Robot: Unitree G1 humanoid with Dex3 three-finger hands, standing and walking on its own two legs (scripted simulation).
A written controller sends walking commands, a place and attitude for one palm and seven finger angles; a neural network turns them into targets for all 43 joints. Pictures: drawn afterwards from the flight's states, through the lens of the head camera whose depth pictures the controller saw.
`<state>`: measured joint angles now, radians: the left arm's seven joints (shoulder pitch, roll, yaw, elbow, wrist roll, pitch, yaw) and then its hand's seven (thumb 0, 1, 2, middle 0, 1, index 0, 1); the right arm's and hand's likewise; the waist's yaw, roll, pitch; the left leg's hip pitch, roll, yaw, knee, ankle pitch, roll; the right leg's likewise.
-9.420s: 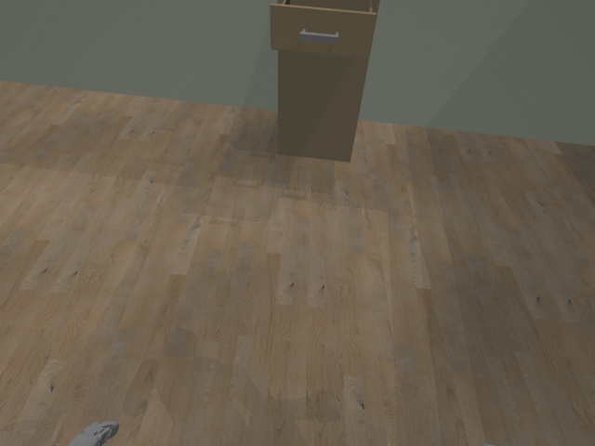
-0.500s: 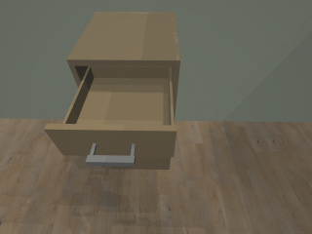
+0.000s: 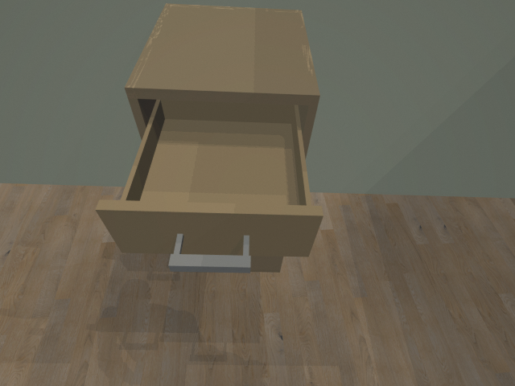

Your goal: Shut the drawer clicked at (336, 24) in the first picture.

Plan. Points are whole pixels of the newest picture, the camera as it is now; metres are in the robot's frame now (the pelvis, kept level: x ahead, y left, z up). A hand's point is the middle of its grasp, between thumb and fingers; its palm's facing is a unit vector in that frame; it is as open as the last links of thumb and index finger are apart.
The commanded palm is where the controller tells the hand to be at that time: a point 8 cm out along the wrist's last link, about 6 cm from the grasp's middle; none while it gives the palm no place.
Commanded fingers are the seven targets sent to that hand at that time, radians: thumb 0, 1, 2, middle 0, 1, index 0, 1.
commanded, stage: come to a stop and stand still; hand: left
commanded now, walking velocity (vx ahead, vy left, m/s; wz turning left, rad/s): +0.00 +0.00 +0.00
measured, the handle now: (212, 252) +0.32 +0.10 +0.00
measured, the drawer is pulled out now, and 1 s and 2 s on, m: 0.29 0.29 0.28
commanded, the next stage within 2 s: look again from close up in 0.20 s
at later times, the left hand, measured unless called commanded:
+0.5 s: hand out of the picture -0.03 +0.16 -0.18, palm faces +0.01 -0.98 -0.19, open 7.4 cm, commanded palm none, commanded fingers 0.00 0.90 0.90 -0.20 -0.30 -0.20 -0.30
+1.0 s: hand out of the picture +0.05 +0.15 -0.15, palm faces +0.15 -0.96 -0.25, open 7.2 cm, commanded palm +0.10 +0.17 -0.06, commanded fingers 0.00 0.90 0.90 -0.30 -0.41 -0.30 -0.41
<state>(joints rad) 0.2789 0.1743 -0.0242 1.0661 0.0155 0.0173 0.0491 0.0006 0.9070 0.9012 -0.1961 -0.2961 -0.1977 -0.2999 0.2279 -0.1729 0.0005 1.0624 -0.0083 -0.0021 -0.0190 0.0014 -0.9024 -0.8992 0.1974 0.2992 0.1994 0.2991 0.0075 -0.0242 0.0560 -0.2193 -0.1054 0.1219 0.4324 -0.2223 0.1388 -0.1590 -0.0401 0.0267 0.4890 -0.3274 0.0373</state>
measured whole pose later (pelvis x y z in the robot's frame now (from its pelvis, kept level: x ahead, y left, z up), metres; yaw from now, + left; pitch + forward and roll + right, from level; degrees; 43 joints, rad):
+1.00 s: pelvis +0.01 -0.03 +0.00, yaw +1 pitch +0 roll +1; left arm 0.48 0.18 0.00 0.60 -0.05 0.08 0.12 0.03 0.96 0.90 -0.21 -0.30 -0.21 -0.31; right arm 0.35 -0.15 0.01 1.01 0.02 -0.12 -0.04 0.01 -0.92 -0.90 0.20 0.30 0.20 0.30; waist 0.00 -0.04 0.01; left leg -0.21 -0.08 0.10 0.42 -0.22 0.08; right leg -0.19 -0.02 0.00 0.55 -0.35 -0.01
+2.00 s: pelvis +0.00 -0.06 -0.05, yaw +4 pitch +9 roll -1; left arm 0.77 0.15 -0.05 -0.34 -0.22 -0.39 -0.20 0.01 0.90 0.90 -1.10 -1.28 -1.10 -1.29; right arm 0.25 -0.27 -0.03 0.52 0.05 -0.24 -0.02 0.01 -0.90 -0.90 0.20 0.30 0.20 0.30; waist 0.01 0.05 -0.11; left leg -0.65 -0.03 0.02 0.93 -0.43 0.06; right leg -0.59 0.04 -0.11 0.90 -0.46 -0.07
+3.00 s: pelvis +0.01 -0.06 -0.04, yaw +4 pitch +4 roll -1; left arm 0.79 0.15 -0.14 -0.60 -0.13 -0.15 -0.05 0.01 0.90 0.90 -1.40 -1.60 -1.40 -1.60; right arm 0.27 -0.24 0.04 0.44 0.05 -0.18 0.01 0.01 -0.90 -0.90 0.20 0.30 0.20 0.30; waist 0.01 0.06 -0.12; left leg -0.50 -0.04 0.02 0.86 -0.42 0.06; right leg -0.44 0.04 -0.10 0.82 -0.45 -0.07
